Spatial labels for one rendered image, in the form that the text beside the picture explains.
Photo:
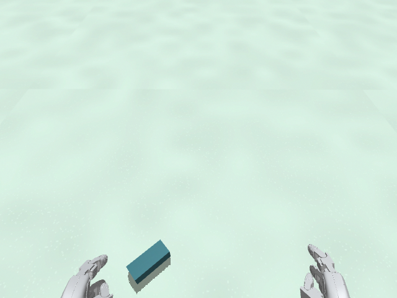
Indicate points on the left robot hand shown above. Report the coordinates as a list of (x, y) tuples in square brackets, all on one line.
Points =
[(79, 285)]

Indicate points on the carton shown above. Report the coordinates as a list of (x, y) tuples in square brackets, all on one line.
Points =
[(147, 262)]

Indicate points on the right robot hand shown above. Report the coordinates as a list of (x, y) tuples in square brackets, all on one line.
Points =
[(331, 283)]

